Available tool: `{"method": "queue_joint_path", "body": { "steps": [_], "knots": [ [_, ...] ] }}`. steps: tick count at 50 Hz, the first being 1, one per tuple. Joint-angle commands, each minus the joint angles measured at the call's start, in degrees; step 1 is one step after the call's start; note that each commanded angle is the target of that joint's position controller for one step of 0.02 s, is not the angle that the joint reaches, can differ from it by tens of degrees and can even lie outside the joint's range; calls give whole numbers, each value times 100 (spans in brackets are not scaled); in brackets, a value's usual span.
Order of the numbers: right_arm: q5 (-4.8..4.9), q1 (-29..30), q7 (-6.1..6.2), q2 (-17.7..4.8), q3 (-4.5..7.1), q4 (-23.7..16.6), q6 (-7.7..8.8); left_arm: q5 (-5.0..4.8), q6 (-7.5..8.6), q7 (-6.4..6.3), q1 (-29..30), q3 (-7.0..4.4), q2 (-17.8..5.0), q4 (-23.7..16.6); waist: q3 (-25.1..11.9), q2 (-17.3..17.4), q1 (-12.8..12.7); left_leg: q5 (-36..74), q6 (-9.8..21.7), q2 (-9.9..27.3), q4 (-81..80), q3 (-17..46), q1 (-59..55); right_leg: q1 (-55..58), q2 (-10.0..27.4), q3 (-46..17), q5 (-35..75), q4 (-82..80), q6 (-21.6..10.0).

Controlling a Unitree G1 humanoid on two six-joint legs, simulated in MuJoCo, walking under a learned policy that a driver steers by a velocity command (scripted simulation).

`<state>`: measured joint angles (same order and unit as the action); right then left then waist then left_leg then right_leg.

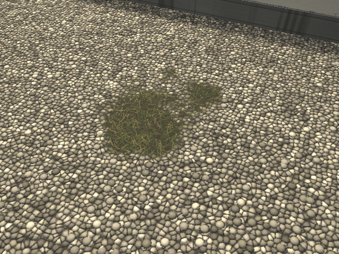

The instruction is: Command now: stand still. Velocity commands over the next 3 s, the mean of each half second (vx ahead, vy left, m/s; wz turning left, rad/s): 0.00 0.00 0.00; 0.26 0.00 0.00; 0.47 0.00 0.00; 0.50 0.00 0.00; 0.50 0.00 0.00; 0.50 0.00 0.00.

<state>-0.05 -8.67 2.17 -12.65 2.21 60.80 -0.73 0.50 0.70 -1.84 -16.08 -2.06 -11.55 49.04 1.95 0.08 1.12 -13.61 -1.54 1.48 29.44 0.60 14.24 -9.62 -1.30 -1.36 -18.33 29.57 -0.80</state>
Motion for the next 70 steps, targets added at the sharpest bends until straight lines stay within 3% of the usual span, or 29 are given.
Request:
{"method": "queue_joint_path", "body": {
  "steps": [1,27,29,31,32,33,35,37,39,40,41,42,43,44,45,47,50,53,59,61,62,63,64,65,66,67,68,69,70],
  "knots": [
    [1,-26,32,-583,103,-79,39,-6,61,-27,-185,-119,-549,-82,-56,-28,5,783,157,102,-382,127,-443,-511,260,-235,993,-680,-85],
    [13,-528,85,-374,32,309,34,-43,40,-27,-432,20,-370,986,122,-14,-47,691,150,30,-520,54,-393,-516,198,-127,806,-880,-86],
    [47,-672,96,-320,28,381,23,-80,8,-53,-571,-9,-439,1085,69,-138,-79,-658,191,-219,-281,-215,-304,-546,136,-142,-806,-990,-212],
    [70,-541,92,-354,49,273,82,-146,9,-80,-605,-98,-718,1017,505,-423,-180,-1875,292,-371,236,-378,427,-816,515,-737,-2600,-1330,-565],
    [72,-375,58,-243,25,163,169,-183,58,-72,-776,-148,-867,1027,656,-708,-281,-1668,304,-382,703,-462,822,-724,958,-1357,-3048,-1654,-809],
    [87,-298,-1,-122,-4,83,275,-213,119,-61,-815,-221,-1055,1026,753,-1046,-314,-1183,336,-294,1306,-459,1099,-621,1487,-2066,-3164,-1979,-1099],
    [152,-204,-111,-172,12,-40,447,-192,224,-35,-661,-230,-991,956,958,-1000,-251,-1281,524,60,1783,-145,1488,-582,1916,-2552,-2666,-2139,-1348],
    [212,-472,-179,-165,21,-25,575,-259,269,14,-277,-207,-894,833,892,-823,31,-1250,684,99,701,-218,897,-633,1629,-1923,-1897,-1819,-1063],
    [144,-1457,-190,-239,126,415,601,-285,246,46,-9,-202,-889,728,498,-458,393,-164,555,-306,-221,-511,-992,-1395,913,-968,-985,-974,-725],
    [113,-2218,-181,-501,225,572,598,-233,290,70,163,-129,-673,639,188,305,676,-475,708,349,-712,550,-1859,-1975,456,-328,-160,505,-460],
    [148,-2963,-207,-1247,385,601,623,-198,391,60,176,-46,-309,440,-149,1820,797,-1141,1448,1676,-1719,3017,-2649,-3119,-221,375,-674,2385,-130],
    [33,-2824,-244,-995,260,584,709,-281,477,67,242,-66,-395,386,-65,1418,612,-1740,1845,2211,-2086,4210,-2356,-3622,-82,-260,-1265,3666,-203],
    [35,-2241,-248,-702,162,391,777,-365,538,117,285,-80,-481,367,384,811,339,-1780,1736,2141,-2045,3708,-2076,-4034,274,-473,-801,4209,-355],
    [38,-1834,-278,-541,101,230,804,-348,579,155,280,-87,-520,417,466,525,196,-1496,1510,1824,-2064,2939,-1882,-4045,517,-410,-188,4213,-450],
    [40,-1606,-316,-504,62,132,797,-284,611,159,346,-136,-611,430,506,365,103,-881,1324,1596,-2125,2357,-1755,-3988,674,-325,288,3917,-476],
    [9,-1730,-313,-237,-42,122,722,-208,583,211,468,-213,-694,441,396,484,83,512,1059,1158,-2150,1356,-1622,-3561,806,-108,762,3382,-395],
    [-23,-2089,-203,-427,-48,138,638,-178,483,265,942,-148,-405,281,401,441,149,1645,1137,1036,-2200,823,-1570,-3603,768,165,1123,2706,-147],
    [-39,-2090,-115,-614,-32,22,591,-184,483,292,1832,-44,-266,-60,573,417,288,1668,1127,930,-2397,503,-1155,-3247,602,334,1734,1377,-21],
    [86,-2341,-83,-735,62,76,564,-242,533,456,2594,-11,-472,-409,749,496,241,2081,1083,1250,-2301,255,-1703,-2788,420,351,1975,222,-272],
    [61,-2187,-83,-865,122,15,518,-229,569,486,2266,-104,-695,-381,372,632,-66,3675,966,1327,-1686,145,-2059,-2134,206,453,1656,124,-459],
    [33,-2105,-84,-937,153,-21,474,-230,570,470,1741,-202,-881,-251,-41,771,-364,4779,896,1294,-1031,66,-2121,-1406,4,580,1491,191,-573],
    [-2,-2001,-91,-902,140,-79,421,-252,551,430,728,-347,-1121,60,-628,783,-857,5316,752,1071,117,-104,-1827,-149,-146,655,1494,148,-740],
    [-60,-1919,-113,-779,72,-237,419,-198,516,368,-370,-462,-1462,318,-1370,439,-1258,3956,587,829,1813,-186,-475,1718,716,-356,1249,306,-1075],
    [-17,-2714,-214,143,-169,-283,545,-96,489,377,-1002,-546,-1895,491,-2510,-1230,-804,-215,197,-367,4179,-75,1713,3726,2292,-3420,-360,-430,-2106],
    [119,-2361,-249,-218,-83,-222,741,-109,483,382,-838,-389,-1381,520,-2418,-1047,-939,-1710,363,-395,4982,827,2320,3460,2296,-4416,-727,-1353,-1939],
    [292,-1709,-250,-621,45,-502,841,-144,518,383,-177,-300,-1137,452,-1322,-937,-734,-1370,477,-66,5200,658,2828,2540,2112,-3446,-444,-1452,-1591],
    [295,-1331,-195,-703,61,-608,878,-139,554,397,442,-227,-930,306,-802,-366,-511,-769,516,272,4940,506,2597,1466,1924,-2568,337,-1585,-1416],
    [218,-1195,-134,-688,122,-616,847,-78,591,434,754,-173,-744,277,-504,-117,-298,-404,509,481,4609,413,2278,625,1708,-1919,957,-1725,-1301],
    [166,-1353,-103,-567,147,-602,755,-21,628,461,875,-130,-599,319,-427,-253,-63,-196,519,667,4320,454,1839,89,1468,-1429,1182,-1878,-1201]
  ]
}}
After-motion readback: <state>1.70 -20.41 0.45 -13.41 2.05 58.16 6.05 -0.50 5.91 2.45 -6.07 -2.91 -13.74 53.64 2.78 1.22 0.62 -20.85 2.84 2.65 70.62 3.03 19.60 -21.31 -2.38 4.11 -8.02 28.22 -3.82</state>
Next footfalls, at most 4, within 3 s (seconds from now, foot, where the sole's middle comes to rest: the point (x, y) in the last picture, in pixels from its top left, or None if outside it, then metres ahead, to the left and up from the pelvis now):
1.28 right None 0.46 -0.09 -0.77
1.82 left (140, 198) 0.77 0.15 -0.77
2.38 right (189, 140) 1.09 -0.09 -0.77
2.92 left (144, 99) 1.40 0.15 -0.77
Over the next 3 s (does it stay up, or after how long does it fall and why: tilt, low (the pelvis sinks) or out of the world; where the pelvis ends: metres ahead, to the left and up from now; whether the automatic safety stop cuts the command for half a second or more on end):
stays up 1.26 0.06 -0.01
